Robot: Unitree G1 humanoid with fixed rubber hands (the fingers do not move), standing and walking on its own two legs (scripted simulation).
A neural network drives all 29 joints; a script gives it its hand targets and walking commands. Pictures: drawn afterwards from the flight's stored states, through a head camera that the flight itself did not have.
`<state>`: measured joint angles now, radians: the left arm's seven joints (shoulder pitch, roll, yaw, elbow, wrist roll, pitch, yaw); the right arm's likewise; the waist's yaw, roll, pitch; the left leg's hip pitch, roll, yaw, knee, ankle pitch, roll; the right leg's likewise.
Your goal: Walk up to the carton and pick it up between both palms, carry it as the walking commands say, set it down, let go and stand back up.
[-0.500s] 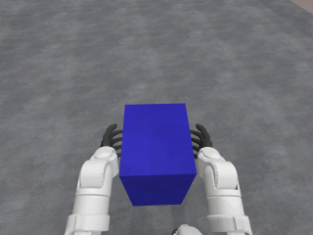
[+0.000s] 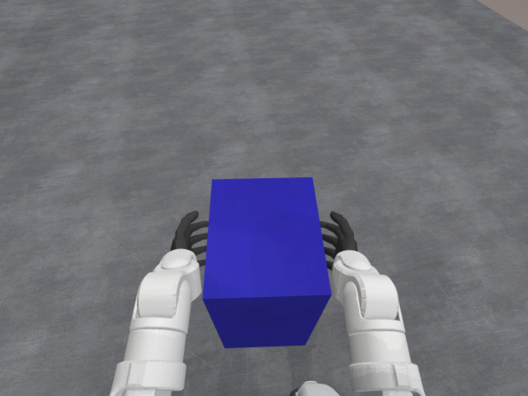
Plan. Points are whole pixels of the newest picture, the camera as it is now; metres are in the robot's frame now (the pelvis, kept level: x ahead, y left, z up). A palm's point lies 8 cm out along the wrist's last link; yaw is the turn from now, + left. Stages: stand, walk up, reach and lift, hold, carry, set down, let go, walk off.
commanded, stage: carry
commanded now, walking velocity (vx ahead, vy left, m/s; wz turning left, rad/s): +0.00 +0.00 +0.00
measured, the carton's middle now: (263, 271) +0.31 +0.01 -0.03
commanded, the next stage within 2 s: hold in 0.06 s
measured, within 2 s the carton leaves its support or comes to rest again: neither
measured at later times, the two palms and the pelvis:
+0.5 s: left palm (179, 263) +0.28 +0.13 +0.06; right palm (346, 257) +0.30 -0.12 +0.05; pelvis +0.01 -0.02 +0.01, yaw +4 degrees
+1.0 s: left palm (184, 271) +0.28 +0.13 +0.03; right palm (344, 255) +0.31 -0.12 +0.04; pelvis -0.01 -0.04 +0.00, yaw +6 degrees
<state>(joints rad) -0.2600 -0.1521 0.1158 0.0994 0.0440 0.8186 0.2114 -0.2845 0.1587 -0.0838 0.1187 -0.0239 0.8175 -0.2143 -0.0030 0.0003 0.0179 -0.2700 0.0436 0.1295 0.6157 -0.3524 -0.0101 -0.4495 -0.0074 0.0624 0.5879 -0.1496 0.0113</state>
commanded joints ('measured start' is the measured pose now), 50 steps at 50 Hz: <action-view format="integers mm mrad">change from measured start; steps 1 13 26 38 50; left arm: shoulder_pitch -485 -627 -703 -1094 -978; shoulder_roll -693 -1096 -1005 -989 -931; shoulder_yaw -398 -557 -458 -417 -216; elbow -212 -27 101 135 402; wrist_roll -163 -142 -88 -114 92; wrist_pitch -76 -196 -177 -264 -319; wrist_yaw -181 -358 -418 -411 -454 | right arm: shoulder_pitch -368 -551 -523 -836 -756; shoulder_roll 775 1106 1134 1262 1186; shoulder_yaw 354 596 454 474 224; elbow -155 -116 121 165 455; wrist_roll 138 139 45 118 -8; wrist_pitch -69 -152 -94 -135 -263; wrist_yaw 164 370 361 339 323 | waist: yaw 1 -36 -71 -19 30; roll -14 43 -16 -42 76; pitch -515 -612 -238 -429 -246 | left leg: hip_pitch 133 7 -95 -67 -172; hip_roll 90 -105 -107 -139 -131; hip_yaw -77 -275 -259 -197 -216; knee -76 -214 -251 -117 -156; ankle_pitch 141 311 74 -44 -58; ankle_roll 12 35 45 32 43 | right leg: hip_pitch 154 635 596 559 556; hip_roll -101 125 102 61 46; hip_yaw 51 -3 11 86 120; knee -45 -58 -145 -186 -174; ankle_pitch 240 335 51 -294 -288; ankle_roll -66 -9 8 25 -26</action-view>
